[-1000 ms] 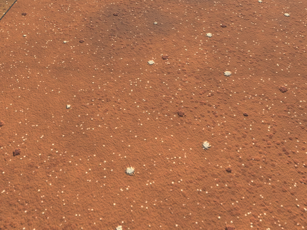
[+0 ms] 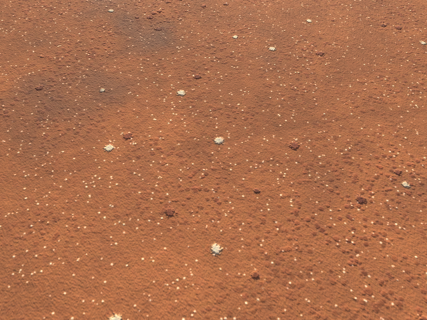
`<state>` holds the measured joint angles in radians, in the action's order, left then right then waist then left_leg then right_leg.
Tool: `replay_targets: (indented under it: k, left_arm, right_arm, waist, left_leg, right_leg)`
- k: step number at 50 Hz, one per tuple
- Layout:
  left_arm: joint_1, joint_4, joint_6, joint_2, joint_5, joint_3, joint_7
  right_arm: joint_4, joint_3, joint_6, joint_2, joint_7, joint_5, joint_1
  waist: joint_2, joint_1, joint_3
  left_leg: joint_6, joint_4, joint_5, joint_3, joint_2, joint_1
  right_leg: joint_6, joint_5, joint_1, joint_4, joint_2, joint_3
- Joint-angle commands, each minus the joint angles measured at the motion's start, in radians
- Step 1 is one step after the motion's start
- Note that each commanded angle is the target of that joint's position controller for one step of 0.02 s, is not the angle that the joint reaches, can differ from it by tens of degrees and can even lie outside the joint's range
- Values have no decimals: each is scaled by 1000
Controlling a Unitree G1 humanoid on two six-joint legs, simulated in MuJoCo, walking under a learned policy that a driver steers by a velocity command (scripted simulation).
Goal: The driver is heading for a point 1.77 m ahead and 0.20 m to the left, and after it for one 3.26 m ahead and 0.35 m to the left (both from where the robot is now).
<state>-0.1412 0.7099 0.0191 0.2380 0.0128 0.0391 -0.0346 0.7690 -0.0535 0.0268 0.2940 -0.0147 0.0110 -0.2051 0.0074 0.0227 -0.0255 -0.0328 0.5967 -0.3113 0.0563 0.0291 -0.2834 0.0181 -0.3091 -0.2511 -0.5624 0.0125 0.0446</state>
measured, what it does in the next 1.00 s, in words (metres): steps on the spot: right foot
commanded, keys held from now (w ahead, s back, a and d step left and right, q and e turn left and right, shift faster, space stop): q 0.28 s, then no key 0.52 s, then w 0.20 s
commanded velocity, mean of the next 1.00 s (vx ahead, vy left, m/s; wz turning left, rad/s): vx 0.03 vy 0.00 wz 0.23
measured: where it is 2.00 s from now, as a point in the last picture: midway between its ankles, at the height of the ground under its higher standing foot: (170, 310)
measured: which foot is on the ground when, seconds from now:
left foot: down 0.00-1.00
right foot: down 0.00-0.14, up 0.16-0.54, down 0.56-1.00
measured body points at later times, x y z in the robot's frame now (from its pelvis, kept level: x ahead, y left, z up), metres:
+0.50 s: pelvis -0.02 +0.02 +0.01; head +0.00 +0.04 +0.46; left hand +0.06 +0.32 -0.10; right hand +0.20 -0.20 -0.08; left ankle +0.00 +0.13 -0.73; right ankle +0.01 -0.12 -0.71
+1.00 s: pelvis +0.03 +0.02 +0.00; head +0.02 +0.03 +0.45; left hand +0.04 +0.29 -0.12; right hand +0.20 -0.21 -0.10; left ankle +0.01 +0.12 -0.72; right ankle +0.01 -0.12 -0.73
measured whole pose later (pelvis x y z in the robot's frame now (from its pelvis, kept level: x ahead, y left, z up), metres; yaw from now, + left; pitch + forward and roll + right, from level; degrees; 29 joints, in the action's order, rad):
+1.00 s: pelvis +0.03 +0.02 +0.00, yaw +15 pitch -1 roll +0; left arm -0.30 0.77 -0.02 0.25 -0.02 0.03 -0.02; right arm 0.76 -0.06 -0.04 0.25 0.00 0.02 -0.27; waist -0.02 0.00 0.01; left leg 0.04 0.62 -0.38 0.00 -0.02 -0.29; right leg 0.02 -0.37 -0.15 -0.53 0.00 -0.02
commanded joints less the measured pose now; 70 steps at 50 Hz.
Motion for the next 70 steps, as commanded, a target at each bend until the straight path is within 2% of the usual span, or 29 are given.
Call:
replay_targets:
  k: [1,4,6,7,8,9,10,12,18,23,26,28,29,30,31,36,40,42,45,47,50,51,52,53,54,57,59,65,70]
  left_arm:
    - [-56,-47,12,172,-2,69,-22]
    - [14,-66,8,165,-8,72,-27]
    - [65,-72,-1,166,-21,73,-28]
    - [36,-65,-3,155,-20,74,-26]
    - [44,-97,-4,126,-5,69,-25]
    - [146,-131,-9,127,-2,63,-29]
    - [99,-118,-12,138,-14,69,-25]
    - [22,-75,-6,163,-11,79,-24]
    - [7,-54,-10,111,-18,59,-14]
    - [6,-56,-19,123,-26,53,2]
    - [-55,-33,-34,104,-23,49,18]
    - [-81,-35,-45,142,7,51,22]
    - [-49,-38,-45,208,18,61,21]
    - [-16,-40,-48,157,22,47,25]
    - [31,-52,-53,119,18,34,27]
    - [-33,-30,-65,118,7,24,20]
    - [-62,-27,-61,116,-1,20,13]
    - [-91,-15,-54,115,-5,20,11]
    - [-138,-6,-49,180,-21,38,3]
    - [-142,3,-57,199,-29,45,3]
    - [-69,-8,-56,178,-43,38,17]
    - [-53,-13,-57,151,-39,31,22]
    - [-16,-38,-65,93,-35,13,24]
    - [-1,-80,-85,79,-35,9,21]
    - [1,-85,-101,135,-48,25,20]
    - [-18,-54,-119,134,-46,29,40]
    - [-3,-51,-116,121,-35,31,56]
    - [161,-106,-115,57,-28,1,77]
    - [239,-139,-124,97,-40,8,91]
  right_arm:
    - [-82,-33,-9,102,-5,1,29]
    - [-91,-36,1,80,7,-6,-13]
    - [-95,-40,5,77,16,-8,-39]
    - [-101,-53,2,123,14,-14,-48]
    - [-117,-82,-5,240,4,-19,-56]
    - [-123,-74,-25,248,11,-44,-113]
    - [-135,-62,-47,221,14,-50,-85]
    - [-164,-54,-53,183,7,-11,20]
    - [-174,-38,-23,130,-20,-9,15]
    - [-173,-38,-5,137,-10,-18,30]
    - [-170,-24,1,112,-7,-5,70]
    - [-151,-11,-8,71,-5,-14,19]
    - [-153,-7,-20,46,0,-27,-32]
    - [-163,-11,-25,66,-2,-35,20]
    - [-158,-18,-25,84,-3,-36,45]
    - [-134,-17,-13,59,0,-29,51]
    - [-110,-18,-26,50,-1,-28,44]
    - [-88,-15,-28,36,-4,-23,22]
    - [-100,-19,-54,35,-2,-1,38]
    - [-115,-17,-83,34,6,10,70]
    - [-67,-21,-112,25,27,14,-47]
    - [-30,-33,-115,45,29,8,-128]
    - [-12,-52,-120,110,26,3,-224]
    - [-3,-79,-126,212,35,1,-317]
    - [-8,-60,-134,164,37,-8,-316]
    - [-36,-34,-136,93,31,-10,-214]
    - [-35,-18,-123,57,29,-14,-207]
    - [-7,-21,-103,108,5,-4,-249]
    - [29,-28,-102,133,3,11,-273]
  waist:
    - [-53,-39,51]
    - [-146,-4,66]
    - [-105,24,45]
    - [15,12,25]
    - [282,-11,1]
    - [306,66,38]
    - [208,32,74]
    - [60,-24,78]
    - [108,-7,126]
    - [162,17,90]
    - [143,-26,80]
    - [48,-20,92]
    - [-134,53,93]
    - [-193,33,74]
    - [-166,32,50]
    - [-106,-1,13]
    - [-23,-20,20]
    - [-24,-31,35]
    - [-128,-51,-62]
    - [-145,-57,-124]
    - [-141,14,-86]
    - [-121,46,-46]
    - [12,80,-19]
    - [262,100,17]
    - [220,91,10]
    - [47,36,-31]
    - [69,26,-26]
    - [70,65,-64]
    - [88,55,-102]
  left_leg:
    - [52,53,252,-4,-3,-104]
    - [56,194,-51,-52,-6,-93]
    - [96,114,-32,-56,2,-27]
    - [136,-32,162,48,38,20]
    - [260,-221,269,408,198,57]
    - [373,-327,298,619,295,125]
    - [364,-305,291,567,299,144]
    - [278,-258,273,426,226,125]
    - [245,-249,274,294,134,136]
    - [261,-257,158,339,141,63]
    - [226,-220,172,341,115,26]
    - [130,-147,90,275,46,-57]
    - [70,-65,-27,134,-70,-89]
    - [32,-63,-60,87,-63,-30]
    - [20,-72,-4,82,-48,15]
    - [37,-121,123,101,-31,55]
    - [39,-137,175,116,-23,36]
    - [41,-112,-9,77,-58,20]
    - [49,63,-147,-37,-89,-162]
    - [63,117,-100,-38,-27,-213]
    - [102,-83,-27,-84,-43,37]
    - [101,-101,46,-65,-52,189]
    - [153,-203,-63,147,62,293]
    - [285,-357,-155,543,261,417]
    - [354,-401,-138,690,336,439]
    - [277,-393,-15,420,259,429]
    - [239,-421,171,283,199,379]
    - [227,-467,358,82,138,262]
    - [213,-464,369,69,196,281]
  right_leg:
    - [107,165,77,130,-185,-142]
    - [170,181,9,155,-312,-213]
    - [128,148,-74,84,-286,-147]
    - [56,34,-137,-49,-202,-49]
    - [-55,-118,-296,-313,-2,94]
    - [-61,-376,-423,-543,53,-68]
    - [-49,-349,-434,-645,22,-146]
    - [-52,-195,-418,-641,-11,-154]
    - [-101,-63,-276,-381,-11,-113]
    - [-91,-97,-130,-176,-10,-88]
    - [-59,47,1,75,-3,-65]
    - [-6,233,148,193,-112,-161]
    - [75,322,126,195,-224,-287]
    - [150,217,7,247,-269,-348]
    - [134,128,-21,255,-231,-317]
    - [33,-10,-37,224,-118,-197]
    - [31,44,5,172,-90,-163]
    - [47,-156,17,190,-78,-164]
    - [164,-484,29,326,-230,-385]
    - [220,-451,15,368,-320,-492]
    - [166,-272,-67,307,-234,-336]
    - [133,-186,-134,228,-178,-266]
    - [69,-83,-235,7,-79,-141]
    - [4,-120,-412,-320,37,-30]
    - [6,-262,-532,-514,24,-130]
    - [55,-37,-623,-578,-86,-137]
    - [41,60,-562,-510,-112,-105]
    - [-31,289,-454,-146,-78,-21]
    - [6,354,-362,11,-51,-34]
